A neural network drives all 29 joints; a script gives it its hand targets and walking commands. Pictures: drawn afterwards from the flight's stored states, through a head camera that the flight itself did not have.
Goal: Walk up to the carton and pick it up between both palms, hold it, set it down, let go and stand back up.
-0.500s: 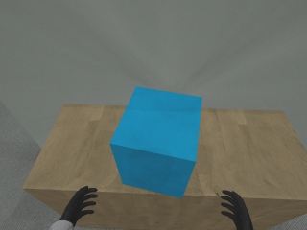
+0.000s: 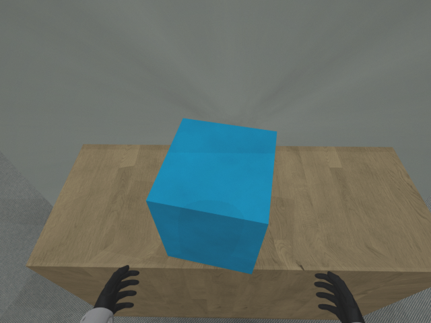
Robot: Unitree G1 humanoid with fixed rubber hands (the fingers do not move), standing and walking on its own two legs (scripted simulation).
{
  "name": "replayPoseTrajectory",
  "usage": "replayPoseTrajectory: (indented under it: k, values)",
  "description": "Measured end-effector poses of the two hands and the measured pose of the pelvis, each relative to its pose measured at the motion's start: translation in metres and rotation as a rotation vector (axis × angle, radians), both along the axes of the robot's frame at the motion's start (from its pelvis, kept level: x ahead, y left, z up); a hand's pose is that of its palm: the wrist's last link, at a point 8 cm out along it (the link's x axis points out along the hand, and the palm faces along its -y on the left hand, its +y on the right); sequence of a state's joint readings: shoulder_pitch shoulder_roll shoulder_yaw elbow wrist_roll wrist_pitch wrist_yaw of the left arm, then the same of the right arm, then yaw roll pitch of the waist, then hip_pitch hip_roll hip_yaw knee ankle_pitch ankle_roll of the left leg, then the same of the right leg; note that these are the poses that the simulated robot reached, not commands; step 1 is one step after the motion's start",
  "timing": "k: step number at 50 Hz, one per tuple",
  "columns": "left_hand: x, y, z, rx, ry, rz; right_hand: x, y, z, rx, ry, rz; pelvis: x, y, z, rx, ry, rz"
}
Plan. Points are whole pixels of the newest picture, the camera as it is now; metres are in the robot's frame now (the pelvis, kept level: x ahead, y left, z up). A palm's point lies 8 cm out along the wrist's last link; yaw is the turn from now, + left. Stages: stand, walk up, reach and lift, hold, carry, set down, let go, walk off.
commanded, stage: let go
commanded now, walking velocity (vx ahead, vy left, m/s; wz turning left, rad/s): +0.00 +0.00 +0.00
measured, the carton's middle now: (218, 198) +0.36 +0.03 -0.02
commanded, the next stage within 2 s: stand in 0.34 s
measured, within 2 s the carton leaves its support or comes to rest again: neither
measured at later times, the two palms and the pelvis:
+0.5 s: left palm (100, 320) +0.13 +0.24 -0.08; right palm out of the picture +0.13 -0.24 -0.09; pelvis -0.01 +0.00 +0.00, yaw +1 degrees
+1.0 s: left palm out of the picture +0.02 +0.27 -0.11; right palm out of the picture +0.03 -0.25 -0.12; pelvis -0.04 +0.01 -0.01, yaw +2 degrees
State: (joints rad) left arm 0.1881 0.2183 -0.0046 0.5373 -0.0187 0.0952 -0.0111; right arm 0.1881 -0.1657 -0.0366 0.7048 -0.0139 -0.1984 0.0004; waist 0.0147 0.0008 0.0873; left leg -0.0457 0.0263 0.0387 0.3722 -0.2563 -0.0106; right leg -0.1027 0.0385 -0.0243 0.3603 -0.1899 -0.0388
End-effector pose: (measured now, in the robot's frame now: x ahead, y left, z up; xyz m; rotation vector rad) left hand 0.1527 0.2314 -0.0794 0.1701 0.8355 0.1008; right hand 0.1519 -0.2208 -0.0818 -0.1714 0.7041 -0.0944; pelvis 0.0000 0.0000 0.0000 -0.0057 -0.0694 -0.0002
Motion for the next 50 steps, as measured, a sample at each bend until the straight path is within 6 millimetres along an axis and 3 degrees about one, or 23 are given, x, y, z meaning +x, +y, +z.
replayPoseTrajectory:
  k: [10, 21, 32, 50]
  values:
    - [0.006, -0.01, -0.002, 0.0, -0.004, 0.008, 0.004, -0.017, 0.005, -0.029, 0.003, 0.019, 0.0, -0.007, 0.0, 0.003, 0.008, 0.003]
    - [0.004, -0.011, 0.001, 0.013, -0.036, 0.0, -0.002, -0.017, 0.003, -0.028, 0.017, 0.013, -0.003, -0.008, -0.001, 0.002, 0.015, 0.005]
    - [-0.066, 0.032, -0.01, 0.107, 0.05, 0.047, -0.059, -0.031, -0.027, -0.061, 0.249, -0.024, -0.011, 0.0, -0.005, 0.002, 0.03, 0.02]
    - [-0.133, 0.035, -0.032, 0.083, 0.171, 0.041, -0.119, -0.027, -0.034, -0.077, 0.345, -0.017, -0.04, 0.009, -0.007, 0.009, 0.021, 0.029]
